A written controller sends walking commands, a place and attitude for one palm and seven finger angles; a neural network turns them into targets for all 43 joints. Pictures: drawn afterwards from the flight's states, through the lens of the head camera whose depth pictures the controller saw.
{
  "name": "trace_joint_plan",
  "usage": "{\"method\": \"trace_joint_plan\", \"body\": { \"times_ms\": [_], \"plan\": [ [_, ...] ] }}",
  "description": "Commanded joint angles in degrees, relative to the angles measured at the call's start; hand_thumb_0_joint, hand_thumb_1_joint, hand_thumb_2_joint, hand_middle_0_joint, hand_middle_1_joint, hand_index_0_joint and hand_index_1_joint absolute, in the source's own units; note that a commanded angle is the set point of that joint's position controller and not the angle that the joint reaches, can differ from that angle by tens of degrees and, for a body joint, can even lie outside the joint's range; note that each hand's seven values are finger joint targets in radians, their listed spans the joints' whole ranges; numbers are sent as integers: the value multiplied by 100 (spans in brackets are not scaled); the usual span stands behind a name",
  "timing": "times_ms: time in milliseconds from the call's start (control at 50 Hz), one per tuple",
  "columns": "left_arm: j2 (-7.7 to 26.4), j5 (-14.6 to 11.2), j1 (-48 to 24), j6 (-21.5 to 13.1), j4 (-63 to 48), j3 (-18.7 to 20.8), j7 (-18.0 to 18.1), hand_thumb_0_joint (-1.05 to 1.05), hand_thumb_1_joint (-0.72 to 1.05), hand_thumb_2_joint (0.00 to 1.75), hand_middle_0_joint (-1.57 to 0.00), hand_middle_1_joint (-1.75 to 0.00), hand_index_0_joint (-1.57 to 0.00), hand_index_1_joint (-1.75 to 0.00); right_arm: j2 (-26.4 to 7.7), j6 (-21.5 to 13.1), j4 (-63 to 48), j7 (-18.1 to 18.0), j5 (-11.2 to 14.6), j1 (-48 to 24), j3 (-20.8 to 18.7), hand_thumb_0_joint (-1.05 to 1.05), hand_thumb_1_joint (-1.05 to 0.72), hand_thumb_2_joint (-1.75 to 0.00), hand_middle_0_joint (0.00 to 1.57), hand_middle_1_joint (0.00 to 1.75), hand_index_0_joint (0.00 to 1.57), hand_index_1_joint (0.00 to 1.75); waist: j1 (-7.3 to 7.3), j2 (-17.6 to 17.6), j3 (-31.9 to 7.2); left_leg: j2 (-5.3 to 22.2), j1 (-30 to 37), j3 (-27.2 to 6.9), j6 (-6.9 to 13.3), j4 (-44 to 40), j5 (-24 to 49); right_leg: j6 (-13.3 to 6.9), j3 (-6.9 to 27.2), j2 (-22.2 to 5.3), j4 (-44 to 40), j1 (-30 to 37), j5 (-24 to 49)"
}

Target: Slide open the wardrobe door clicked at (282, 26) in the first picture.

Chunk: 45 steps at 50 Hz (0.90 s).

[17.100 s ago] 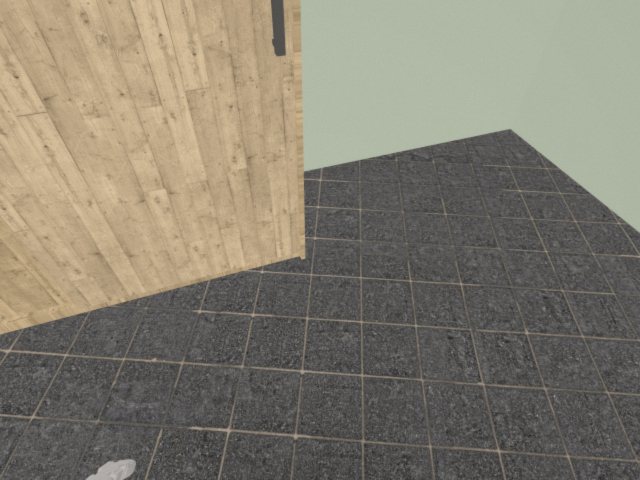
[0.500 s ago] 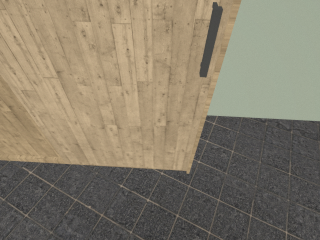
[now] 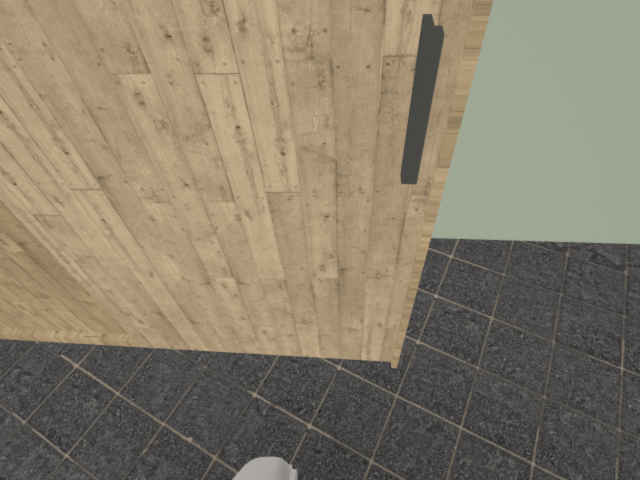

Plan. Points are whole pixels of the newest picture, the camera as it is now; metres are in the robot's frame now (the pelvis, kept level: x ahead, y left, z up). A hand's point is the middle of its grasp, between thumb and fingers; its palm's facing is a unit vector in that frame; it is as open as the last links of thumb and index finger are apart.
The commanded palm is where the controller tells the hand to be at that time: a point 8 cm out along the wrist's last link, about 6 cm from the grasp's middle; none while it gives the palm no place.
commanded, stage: shuffle to correct the standing spot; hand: right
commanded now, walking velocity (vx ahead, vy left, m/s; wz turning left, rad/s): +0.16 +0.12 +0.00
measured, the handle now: (417, 107) +0.53 -0.09 +0.19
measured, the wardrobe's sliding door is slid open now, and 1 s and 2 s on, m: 0.00 0.00 0.00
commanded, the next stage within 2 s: come to a stop and stand still in 0.04 s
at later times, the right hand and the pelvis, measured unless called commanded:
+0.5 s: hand (411, 447) +0.21 -0.11 -0.18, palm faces +0.06 +0.98 -0.18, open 7.4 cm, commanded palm none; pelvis +0.09 +0.06 -0.01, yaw -4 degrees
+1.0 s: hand out of the picture +0.02 -0.14 -0.18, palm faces +0.08 +0.98 -0.20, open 7.4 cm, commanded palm none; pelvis +0.07 +0.04 +0.00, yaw -2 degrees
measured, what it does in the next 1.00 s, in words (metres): steps on the spot: left foot, then right foot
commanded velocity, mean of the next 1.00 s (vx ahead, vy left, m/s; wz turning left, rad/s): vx -0.05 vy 0.00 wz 0.00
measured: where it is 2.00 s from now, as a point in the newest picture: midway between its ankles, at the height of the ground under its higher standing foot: outside the picture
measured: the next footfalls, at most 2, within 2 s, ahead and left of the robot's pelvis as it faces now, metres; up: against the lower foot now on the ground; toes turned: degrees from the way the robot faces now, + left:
left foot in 0.26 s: +0.24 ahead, +0.16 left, +0.00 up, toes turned +7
right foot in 0.66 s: +0.09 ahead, -0.08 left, +0.00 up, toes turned -7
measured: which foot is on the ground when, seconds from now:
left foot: up 0.00-0.24, down 0.26-0.66, up 0.68-1.00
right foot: down 0.00-0.26, up 0.28-0.64, down 0.66-1.00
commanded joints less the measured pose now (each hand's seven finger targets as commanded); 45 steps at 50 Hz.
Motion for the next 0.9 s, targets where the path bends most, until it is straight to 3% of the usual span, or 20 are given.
{"method": "trace_joint_plan", "body": {
  "times_ms": [0,120,180,200,220,240,260,280,300,340,380,540,580,600,620,640,680,720,780,880],
  "plan": [
    [811,7,792,1,107,150,33,0,90,90,-20,-30,-20,-30,77,-51,-515,131,20,-209,-40,0,-90,-90,20,30,20,30,-18,-1040,694,287,-1053,91,-132,-181,690,-565,665,-1323,-1155,-180,3512],
    [912,84,962,97,139,250,35,0,90,90,-20,-30,-20,-30,-16,-112,-813,161,83,-1174,-14,0,-90,-90,20,30,20,30,193,-1146,655,106,-87,575,-10,-2665,925,-429,407,-1320,-739,-48,4423],
    [1064,14,800,175,99,310,21,0,90,90,-20,-30,-20,-30,-333,-233,-549,86,73,-169,-82,0,-90,-90,20,30,20,30,-298,-984,-117,-135,1695,556,39,-3896,1763,-148,380,-1144,470,-92,4740],
    [945,-32,846,184,77,291,-22,0,90,90,-20,-30,-20,-30,-647,-313,-385,25,50,378,-163,0,-90,-90,20,30,20,30,-545,-592,-515,160,2826,242,80,-4099,2773,82,344,-957,1126,-673,3773],
    [664,-109,1254,203,37,251,-84,0,90,90,-20,-30,-20,-30,-1216,-385,-314,-70,8,730,-283,0,-90,-90,20,30,20,30,-580,637,-1391,1573,3983,-1103,551,-3956,5066,321,46,-280,2541,-1450,1167],
    [876,-203,1354,241,-62,341,-58,0,90,90,-20,-30,-20,-30,-1647,-435,-372,-61,69,634,-344,0,-90,-90,20,30,20,30,-356,984,-2002,2532,3671,-1656,1163,-4152,6626,254,464,-36,3870,-1108,-1532],
    [1090,-201,1018,269,-169,430,-17,0,90,90,-20,-30,-20,-30,-1740,-412,-576,-92,52,87,-341,0,-90,-90,20,30,20,30,-280,587,-1398,2399,2976,-1284,1314,-4236,6705,146,850,-132,3994,-1248,-1618],
    [461,-179,859,393,-185,362,-20,0,90,90,-20,-30,-20,-30,-1118,-281,-601,-153,54,-120,-251,0,-90,-90,20,30,20,30,-287,560,-1008,2324,2462,-1196,1290,-4321,6373,199,689,-141,4254,-1465,-1492],
    [458,-160,642,478,-153,335,-30,0,90,90,-20,-30,-20,-30,-1064,-233,-625,-188,39,-337,-220,0,-90,-90,20,30,20,30,-293,872,-772,2301,1968,-1263,1282,-4438,5691,238,766,-222,4533,-1627,-1449],
    [529,-89,376,614,-197,383,-49,0,90,90,-20,-30,-20,-30,-889,-148,-758,-246,37,-757,-199,0,-90,-90,20,30,20,30,-167,455,-395,2138,1239,-918,1163,-4689,4735,317,857,-262,4449,-1697,-1196],
    [510,-50,316,690,-288,418,-121,0,90,90,-20,-30,-20,-30,-991,-97,-865,-261,10,-944,-256,0,-90,-90,20,30,20,30,-96,80,-629,2037,1029,-674,1069,-4773,3930,367,717,-180,4062,-1577,-918],
    [727,24,-242,665,-773,465,-238,0,90,90,-20,-30,-20,-30,-1102,50,-1134,-185,-84,-1185,-326,0,-90,-90,20,30,20,30,-143,773,-616,1826,751,-879,809,-5369,584,376,536,-96,2503,-1383,-542],
    [735,-4,86,580,-715,461,-245,0,90,90,-20,-30,-20,-30,-1110,87,-1146,-162,-73,-1219,-307,0,-90,-90,20,30,20,30,41,605,-715,1547,489,-717,552,-5261,-128,325,344,-29,1196,-611,-163],
    [789,0,326,549,-655,461,-238,0,90,90,-20,-30,-20,-30,-1031,134,-1137,-133,-27,-1219,-282,0,-90,-90,20,30,20,30,185,348,-634,1301,132,-487,296,-4954,-600,307,237,44,306,-96,247],
    [1106,30,346,489,-695,504,-205,0,90,90,-20,-30,-20,-30,-744,177,-1183,-111,32,-1114,-220,0,-90,-90,20,30,20,30,209,-822,-531,747,-171,-86,4,-3935,-820,152,1157,-587,-747,-185,-376],
    [1550,100,-227,488,-979,578,-157,0,90,90,-20,-30,-20,-30,-407,206,-1223,-91,104,-972,-168,0,-90,-90,20,30,20,30,111,-2465,1,29,-453,309,-273,-2615,-884,-150,2670,-1778,-1749,-1290,-1365],
    [1371,138,-1373,426,-1256,433,-78,0,90,90,-20,-30,-20,-30,-581,222,-994,-29,18,-798,-208,0,-90,-90,20,30,20,30,-314,-1706,331,144,380,-433,-186,-1727,-121,-441,2273,-1658,-2036,-2544,-1294],
    [1278,81,-1303,321,-1151,389,-46,0,90,90,-20,-30,-20,-30,-513,150,-724,27,-11,-414,-192,0,-90,-90,20,30,20,30,-332,-932,-84,-42,108,-499,-229,-1336,365,-269,1613,-1211,-1401,-1389,48],
    [1099,14,-788,276,-896,376,-1,0,90,90,-20,-30,-20,-30,-421,45,-539,32,20,-337,-112,0,-90,-90,20,30,20,30,-124,-519,-154,15,-269,-423,-356,-1558,428,-338,1282,-1224,-1179,-227,1607],
    [1229,64,-360,329,-551,367,31,0,90,90,-20,-30,-20,-30,-389,42,-494,6,69,-503,9,0,-90,-90,20,30,20,30,115,-1067,41,166,451,-183,-379,-3031,-412,-647,1315,-1559,-765,67,3598]
  ]
}}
